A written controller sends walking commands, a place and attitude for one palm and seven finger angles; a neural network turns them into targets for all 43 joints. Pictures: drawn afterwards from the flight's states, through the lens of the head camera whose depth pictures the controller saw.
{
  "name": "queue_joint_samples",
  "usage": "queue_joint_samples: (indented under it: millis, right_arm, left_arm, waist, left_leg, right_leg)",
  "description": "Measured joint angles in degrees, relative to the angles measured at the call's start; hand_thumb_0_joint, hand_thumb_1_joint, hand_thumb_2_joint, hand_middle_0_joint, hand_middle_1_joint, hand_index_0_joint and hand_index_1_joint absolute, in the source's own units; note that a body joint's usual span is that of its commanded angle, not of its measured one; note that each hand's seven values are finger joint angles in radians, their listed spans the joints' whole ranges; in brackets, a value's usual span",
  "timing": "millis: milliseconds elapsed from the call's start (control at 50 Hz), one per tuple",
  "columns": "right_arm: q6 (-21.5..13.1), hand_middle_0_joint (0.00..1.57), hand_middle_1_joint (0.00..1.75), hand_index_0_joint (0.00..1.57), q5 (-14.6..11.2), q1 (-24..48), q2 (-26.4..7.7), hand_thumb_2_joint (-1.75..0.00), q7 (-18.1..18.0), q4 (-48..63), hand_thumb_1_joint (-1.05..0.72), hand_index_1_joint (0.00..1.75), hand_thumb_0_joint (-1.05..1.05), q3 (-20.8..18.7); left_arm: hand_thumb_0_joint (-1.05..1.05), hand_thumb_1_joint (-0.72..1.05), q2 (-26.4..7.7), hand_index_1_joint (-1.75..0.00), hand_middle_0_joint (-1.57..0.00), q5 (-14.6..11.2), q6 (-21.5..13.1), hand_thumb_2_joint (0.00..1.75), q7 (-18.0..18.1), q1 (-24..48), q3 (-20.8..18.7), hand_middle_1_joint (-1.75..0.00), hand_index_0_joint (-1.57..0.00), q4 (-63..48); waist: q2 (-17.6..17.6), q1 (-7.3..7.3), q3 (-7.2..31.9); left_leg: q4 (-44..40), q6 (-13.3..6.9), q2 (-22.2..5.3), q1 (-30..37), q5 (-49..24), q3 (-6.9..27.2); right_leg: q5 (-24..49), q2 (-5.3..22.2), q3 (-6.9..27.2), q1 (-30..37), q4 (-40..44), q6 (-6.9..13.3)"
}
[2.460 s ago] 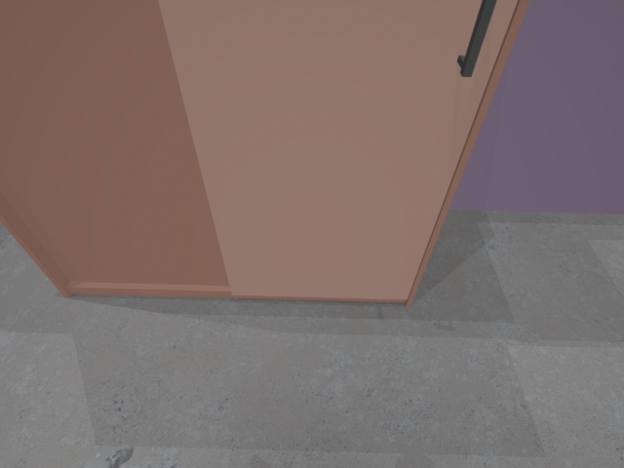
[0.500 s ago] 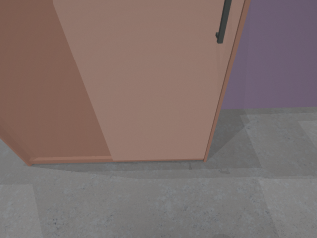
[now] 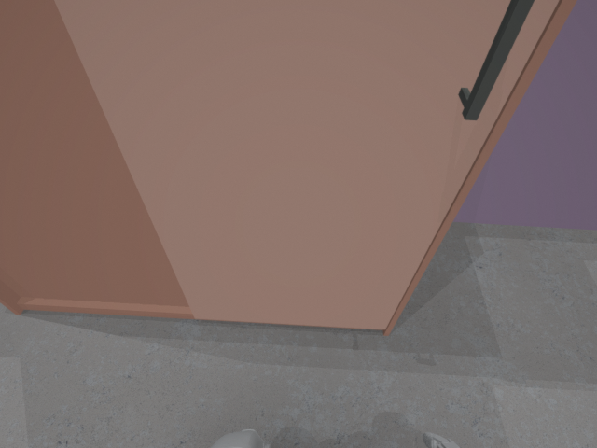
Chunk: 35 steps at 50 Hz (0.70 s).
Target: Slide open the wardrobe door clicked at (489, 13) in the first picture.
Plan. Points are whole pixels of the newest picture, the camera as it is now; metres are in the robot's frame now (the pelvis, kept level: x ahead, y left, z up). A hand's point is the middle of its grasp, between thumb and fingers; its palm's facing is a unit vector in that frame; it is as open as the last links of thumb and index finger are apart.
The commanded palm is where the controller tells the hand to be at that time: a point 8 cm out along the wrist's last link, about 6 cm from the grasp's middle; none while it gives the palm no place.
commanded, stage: come to a stop and stand still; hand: right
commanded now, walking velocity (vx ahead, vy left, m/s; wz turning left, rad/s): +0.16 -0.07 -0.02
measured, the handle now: (502, 26) +0.57 -0.19 +0.29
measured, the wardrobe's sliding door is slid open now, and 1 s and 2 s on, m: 0.00 0.00 0.00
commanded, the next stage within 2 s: look again from close up in 1.70 s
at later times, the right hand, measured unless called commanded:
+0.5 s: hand out of the picture +0.10 -0.23 -0.17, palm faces +0.07 +0.97 -0.22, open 7.3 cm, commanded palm none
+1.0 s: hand out of the picture +0.01 -0.14 -0.12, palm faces +0.06 +0.97 -0.22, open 7.4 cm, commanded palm none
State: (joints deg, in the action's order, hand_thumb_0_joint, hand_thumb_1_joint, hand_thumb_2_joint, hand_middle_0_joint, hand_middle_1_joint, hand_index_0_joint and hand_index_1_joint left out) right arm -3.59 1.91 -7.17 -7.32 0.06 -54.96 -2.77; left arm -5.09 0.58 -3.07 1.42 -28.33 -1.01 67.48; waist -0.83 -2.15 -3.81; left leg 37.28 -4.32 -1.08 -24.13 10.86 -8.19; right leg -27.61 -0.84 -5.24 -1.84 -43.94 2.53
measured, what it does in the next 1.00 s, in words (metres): steps on the spot: right foot, then left foot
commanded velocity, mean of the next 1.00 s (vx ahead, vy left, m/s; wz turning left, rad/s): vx -0.04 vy -0.03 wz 0.00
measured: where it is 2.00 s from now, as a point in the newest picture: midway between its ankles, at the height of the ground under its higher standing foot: outside the picture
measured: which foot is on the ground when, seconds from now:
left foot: down 0.00-0.34, up 0.36-0.72, down 0.74-1.00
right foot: up 0.00-0.30, down 0.32-0.74, up 0.76-1.00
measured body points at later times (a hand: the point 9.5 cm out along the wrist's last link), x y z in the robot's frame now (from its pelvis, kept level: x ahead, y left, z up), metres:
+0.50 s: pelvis +0.09 -0.04 +0.02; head +0.12 -0.06 +0.46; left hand +0.20 +0.18 -0.12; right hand +0.10 -0.28 -0.15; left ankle +0.03 +0.09 -0.63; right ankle +0.17 -0.15 -0.71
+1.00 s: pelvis +0.02 +0.03 +0.04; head +0.02 +0.06 +0.48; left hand -0.01 +0.27 -0.14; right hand +0.01 -0.19 -0.11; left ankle +0.01 +0.11 -0.71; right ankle +0.00 -0.13 -0.64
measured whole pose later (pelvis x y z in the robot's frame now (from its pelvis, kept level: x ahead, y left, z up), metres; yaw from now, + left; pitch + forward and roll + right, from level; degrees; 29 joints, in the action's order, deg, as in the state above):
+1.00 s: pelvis +0.02 +0.03 +0.04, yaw +1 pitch +0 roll -3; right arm -1.1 1.4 -21.6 -5.8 -1.1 -59.2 -1.0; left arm -12.9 2.3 3.1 -0.5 -20.7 -4.4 61.7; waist -2.1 0.7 1.3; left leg 21.0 -2.3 -1.7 -8.6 12.9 -3.3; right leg -13.6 1.7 -1.6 -24.2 -54.6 -3.0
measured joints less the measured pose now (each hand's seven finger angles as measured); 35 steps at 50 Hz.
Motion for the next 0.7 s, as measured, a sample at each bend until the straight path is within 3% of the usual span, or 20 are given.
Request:
queue_joint_samples:
  millis: [40, 100, 200, 280, 320, 360, 420, 480, 520, 600, 700]
  right_arm:
    - [-0.45, 0.19, 0.3, 0.2, -0.38, -0.69, 0.24, -0.9, -0.31, -0.17, -0.91, 0.3, 0.01, 0.13]
    - [-0.52, 0.2, 0.3, 0.2, -1.0, -3.13, 0.13, -0.9, -1.65, -0.91, -0.93, 0.3, -0.01, -0.78]
    - [1.04, 0.2, 0.3, 0.2, -0.08, -6.54, -2.27, -0.9, -2.26, -2.89, -0.95, 0.3, -0.02, -0.6]
    - [3.02, 0.2, 0.3, 0.2, 0.02, -8.26, -2.48, -0.9, -2.08, -3.64, -0.93, 0.3, -0.01, -0.12]
    - [3.88, 0.2, 0.3, 0.2, -0.15, -9.2, -2.42, -0.9, -2.02, -3.55, -0.93, 0.3, 0.0, -0.09]
    - [4.91, 0.2, 0.3, 0.2, -0.56, -9.26, -3.06, -0.9, -2.19, -3.61, -0.92, 0.3, 0.0, -0.21]
    - [6.0, 0.19, 0.3, 0.2, -0.9, -8.75, -3.81, -0.9, -2.78, -3.25, -0.92, 0.3, 0.0, -0.54]
    - [6.43, 0.19, 0.3, 0.2, -0.76, -7.72, -4.25, -0.9, -2.59, -2.53, -0.91, 0.3, 0.01, -1.11]
    - [6.65, 0.19, 0.3, 0.2, -0.74, -7.25, -4.7, -0.9, -2.3, -1.74, -0.91, 0.3, 0.01, -1.41]
    - [7.4, 0.19, 0.3, 0.2, -0.55, -6.66, -5.35, -0.9, -1.62, -0.66, -0.91, 0.3, 0.01, -1.73]
    - [7.2, 0.19, 0.3, 0.2, -0.55, -6.46, -4.8, -0.9, -0.92, -0.21, -0.91, 0.3, 0.01, -1.25]
  left_arm:
    - [0.0, 0.9, -0.77, -0.3, -0.2, 0.0, 0.73, 0.9, -0.16, 2.0, -0.61, -0.3, -0.2, -0.72]
    - [0.0, 0.91, -2.47, -0.3, -0.2, 0.56, 1.73, 0.9, -0.31, 6.03, -1.44, -0.3, -0.2, -2.94]
    - [0.0, 0.91, -4.35, -0.3, -0.2, 0.67, 2.31, 0.9, -0.04, 12.89, -1.68, -0.3, -0.19, -7.83]
    - [0.0, 0.91, -4.58, -0.3, -0.19, 0.38, 2.83, 0.9, 0.0, 17.01, -1.56, -0.3, -0.19, -10.15]
    - [0.0, 0.91, -4.55, -0.3, -0.19, 0.41, 3.08, 0.9, -0.09, 18.04, -1.55, -0.3, -0.19, -10.8]
    - [0.0, 0.91, -3.61, -0.3, -0.19, 0.49, 3.15, 0.9, -0.11, 19.02, -1.4, -0.3, -0.19, -10.9]
    - [0.0, 0.91, -2.29, -0.3, -0.2, 0.72, 3.42, 0.9, 0.18, 20.59, -0.35, -0.3, -0.2, -11.64]
    - [-0.01, 0.91, -1.94, -0.3, -0.2, 0.85, 3.63, 0.9, 0.79, 22.05, -0.26, -0.3, -0.2, -12.67]
    - [-0.01, 0.91, -1.93, -0.3, -0.2, 0.86, 3.78, 0.9, 0.91, 22.81, -0.31, -0.3, -0.2, -12.93]
    - [0.0, 0.91, -2.44, -0.3, -0.2, 0.87, 3.9, 0.9, 0.93, 23.0, -0.89, -0.3, -0.2, -12.87]
    - [0.0, 0.91, -4.32, -0.3, -0.2, 1.43, 4.79, 0.9, 0.16, 20.82, -2.11, -0.3, -0.2, -11.89]
  waist:
    - [-0.15, 0.46, -0.34]
    - [-0.18, 1.32, 0.5]
    - [0.24, 1.92, 1.65]
    - [0.5, 3.2, 0.59]
    - [0.44, 3.7, 0.07]
    - [2.16, 4.3, -0.6]
    - [3.24, 4.85, -1.59]
    - [2.91, 4.3, -2.31]
    - [2.91, 4.11, -2.44]
    - [2.52, 3.42, -1.82]
    - [0.47, 1.96, 0.05]
  left_leg:
    - [0.11, -0.28, 0.23, 2.55, 2.92, -0.96]
    - [-4.19, 0.54, 0.77, 6.55, 3.02, -1.4]
    - [-9.07, 1.08, 0.84, 10.06, 2.6, -0.77]
    - [-6.78, 2.43, 0.33, 10.76, 5.12, 0.3]
    - [-3.8, 3.35, 0.03, 10.79, 7.48, 0.45]
    - [1.08, 4.27, -1.16, 9.64, 11.44, 1.55]
    - [16.72, 5.04, 0.81, 4.54, 21.42, 5.9]
    - [28.78, 5.79, 2.36, 0.18, 20.94, 7.94]
    - [32.25, 6.38, 2.49, -1.42, 18.97, 8.81]
    - [28.9, 6.91, 1.36, -0.51, 17.43, 9.17]
    - [9.04, 5.36, -0.51, 7.49, 18.04, 6.74]
  right_leg:
    - [0.53, 0.59, 2.22, -8.34, -17.5, -0.11]
    - [4.33, 2.99, 3.08, -18.65, -25.48, -0.66]
    - [8.45, 6.31, 3.17, -25.6, -10.81, -2.99]
    - [12.55, 5.76, 3.11, -23.59, 1.73, -4.13]
    - [17.98, 5.2, 2.39, -20.62, 7.96, -4.08]
    - [16.27, 4.07, 1.29, -19.47, 8.21, -2.35]
    - [15.17, 4.01, 0.2, -18.69, 9.08, -1.03]
    - [17.41, 4.39, 0.18, -18.65, 11.77, -0.99]
    - [18.89, 4.63, -0.09, -18.88, 13.37, -1.04]
    - [21.1, 5.32, -0.5, -19.61, 15.09, -1.6]
    - [23.31, 6.06, 0.09, -20.84, 15.69, -2.81]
